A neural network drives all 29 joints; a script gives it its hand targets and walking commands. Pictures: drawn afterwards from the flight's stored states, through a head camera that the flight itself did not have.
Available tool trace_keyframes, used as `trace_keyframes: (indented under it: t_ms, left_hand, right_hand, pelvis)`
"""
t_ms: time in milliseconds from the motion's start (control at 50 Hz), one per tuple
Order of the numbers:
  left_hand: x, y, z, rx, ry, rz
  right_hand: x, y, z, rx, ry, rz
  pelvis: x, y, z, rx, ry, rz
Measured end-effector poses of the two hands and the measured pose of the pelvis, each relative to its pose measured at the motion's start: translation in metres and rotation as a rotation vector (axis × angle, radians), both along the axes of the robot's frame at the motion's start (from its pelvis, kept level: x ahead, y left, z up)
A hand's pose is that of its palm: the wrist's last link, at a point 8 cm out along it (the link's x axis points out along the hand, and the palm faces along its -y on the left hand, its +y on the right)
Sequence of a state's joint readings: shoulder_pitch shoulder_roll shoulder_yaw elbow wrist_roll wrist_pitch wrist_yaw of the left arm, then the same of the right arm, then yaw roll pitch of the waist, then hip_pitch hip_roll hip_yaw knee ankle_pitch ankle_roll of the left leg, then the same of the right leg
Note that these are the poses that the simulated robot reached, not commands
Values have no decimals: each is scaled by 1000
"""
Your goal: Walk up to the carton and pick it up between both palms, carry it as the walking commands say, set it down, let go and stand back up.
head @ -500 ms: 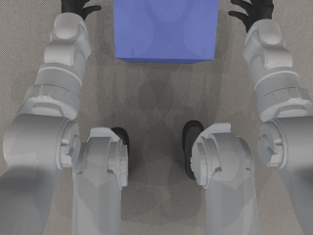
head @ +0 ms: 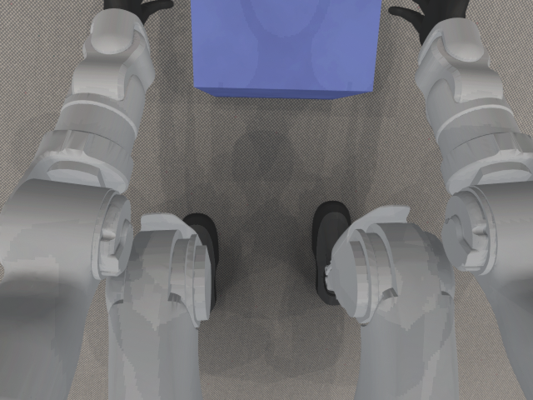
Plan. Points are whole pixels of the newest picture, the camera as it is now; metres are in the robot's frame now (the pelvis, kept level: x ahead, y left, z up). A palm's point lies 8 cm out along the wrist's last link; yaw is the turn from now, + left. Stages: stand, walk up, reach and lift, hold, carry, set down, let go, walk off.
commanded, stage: reach and lift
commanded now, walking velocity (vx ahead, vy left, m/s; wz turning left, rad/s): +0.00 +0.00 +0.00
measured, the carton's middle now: (280, 29) +0.53 -0.03 -0.27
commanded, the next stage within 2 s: none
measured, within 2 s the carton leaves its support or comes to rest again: leaves its support in 1.06 s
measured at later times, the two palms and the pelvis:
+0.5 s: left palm (150, 10) +0.54 +0.12 -0.19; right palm (414, 15) +0.53 -0.18 -0.19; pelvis +0.00 +0.00 +0.00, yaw +0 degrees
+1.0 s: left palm (149, 4) +0.54 +0.12 -0.19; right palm (419, 10) +0.53 -0.18 -0.18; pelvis +0.01 +0.00 -0.01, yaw +0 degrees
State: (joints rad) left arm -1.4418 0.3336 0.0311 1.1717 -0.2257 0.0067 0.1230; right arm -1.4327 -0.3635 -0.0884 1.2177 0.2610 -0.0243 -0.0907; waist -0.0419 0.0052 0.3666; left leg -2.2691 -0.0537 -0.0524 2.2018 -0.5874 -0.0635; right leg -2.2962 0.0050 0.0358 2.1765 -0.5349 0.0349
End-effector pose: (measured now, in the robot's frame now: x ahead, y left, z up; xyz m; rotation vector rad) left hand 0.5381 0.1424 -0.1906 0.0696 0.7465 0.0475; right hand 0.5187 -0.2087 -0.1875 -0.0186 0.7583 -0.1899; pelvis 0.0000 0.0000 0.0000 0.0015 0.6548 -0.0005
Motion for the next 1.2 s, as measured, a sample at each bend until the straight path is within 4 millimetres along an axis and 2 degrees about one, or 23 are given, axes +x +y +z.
trace_keyframes:
  t_ms: [340, 600, 800, 1040, 1200]
  left_hand:
    - [1, -25, -1, -16, -5, -26]
    - [3, -27, 0, -10, 18, -23]
    - [7, -26, 2, -22, 44, -49]
    - [4, -27, 4, -19, 63, -53]
    - [5, -27, 16, -15, 31, -23]
  right_hand:
    - [7, 28, -3, 17, -4, 45]
    - [8, 31, -1, 21, 9, 33]
    - [13, 28, 1, 25, 48, 81]
    - [9, 27, 4, 30, 62, 75]
    - [11, 29, 17, 24, 26, 59]
  pelvis:
    - [-3, -1, 3, 2, -10, 1]
    - [-3, 1, 1, -3, -34, 5]
    - [5, 2, -9, -6, -36, 6]
    - [9, 4, -7, -8, -13, 7]
    - [8, 3, -6, -7, -11, 7]
